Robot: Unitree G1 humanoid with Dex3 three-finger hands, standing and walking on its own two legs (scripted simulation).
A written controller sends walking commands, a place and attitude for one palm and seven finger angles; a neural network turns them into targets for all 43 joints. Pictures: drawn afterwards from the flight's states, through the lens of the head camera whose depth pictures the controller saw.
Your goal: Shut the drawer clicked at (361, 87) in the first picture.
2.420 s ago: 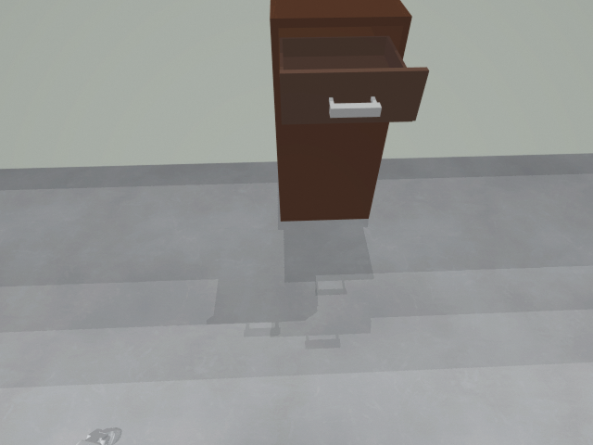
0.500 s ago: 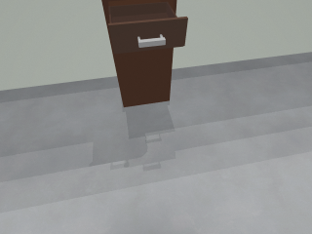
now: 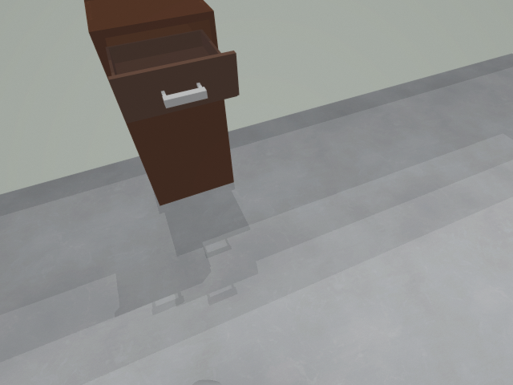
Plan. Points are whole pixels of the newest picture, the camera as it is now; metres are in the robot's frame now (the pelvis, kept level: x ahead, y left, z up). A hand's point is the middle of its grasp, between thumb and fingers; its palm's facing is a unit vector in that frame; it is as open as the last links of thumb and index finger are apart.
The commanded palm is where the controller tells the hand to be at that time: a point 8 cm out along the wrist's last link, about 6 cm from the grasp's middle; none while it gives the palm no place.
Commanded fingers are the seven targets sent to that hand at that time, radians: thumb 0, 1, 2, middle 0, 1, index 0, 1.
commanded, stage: walk to a spot facing it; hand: left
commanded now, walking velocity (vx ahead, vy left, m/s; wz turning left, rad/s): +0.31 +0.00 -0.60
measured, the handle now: (183, 93) +0.85 +0.32 +0.00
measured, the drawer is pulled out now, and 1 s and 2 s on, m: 0.29 0.29 0.29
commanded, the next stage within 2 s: turn to face it in 1.70 s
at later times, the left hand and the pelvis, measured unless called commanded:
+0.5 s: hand (146, 337) +0.23 +0.26 -0.18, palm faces -0.26 -0.95 -0.17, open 7.4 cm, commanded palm none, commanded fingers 0.00 0.90 0.90 -0.20 -0.30 -0.20 -0.30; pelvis +0.11 +0.08 +0.00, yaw -19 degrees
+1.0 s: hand (252, 245) +0.46 +0.07 -0.18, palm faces -0.54 -0.81 -0.22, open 7.2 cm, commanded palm none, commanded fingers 0.00 0.90 0.90 -0.20 -0.30 -0.20 -0.30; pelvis +0.28 -0.04 -0.02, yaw -35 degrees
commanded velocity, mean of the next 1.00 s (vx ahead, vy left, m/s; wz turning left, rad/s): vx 0.32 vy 0.00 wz -0.54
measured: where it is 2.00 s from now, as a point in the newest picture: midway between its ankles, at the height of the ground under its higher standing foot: (309, 330)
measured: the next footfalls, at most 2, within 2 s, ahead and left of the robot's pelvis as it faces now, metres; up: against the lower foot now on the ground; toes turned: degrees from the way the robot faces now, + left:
left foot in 0.18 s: +0.09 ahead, +0.16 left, +0.00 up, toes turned -7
right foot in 0.80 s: +0.30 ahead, -0.11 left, +0.00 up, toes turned -37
